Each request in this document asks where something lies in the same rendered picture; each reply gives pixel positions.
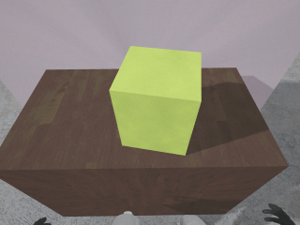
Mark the left robot thigh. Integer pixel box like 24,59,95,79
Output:
112,214,140,225

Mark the pedestal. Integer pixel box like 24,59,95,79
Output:
0,67,289,217

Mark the right robot thigh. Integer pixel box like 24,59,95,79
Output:
176,215,206,225

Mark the right robot hand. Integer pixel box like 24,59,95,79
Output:
262,203,295,225

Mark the carton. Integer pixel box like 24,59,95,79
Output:
109,46,202,156

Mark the robot thigh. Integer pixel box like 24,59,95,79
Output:
176,215,206,225
112,214,140,225

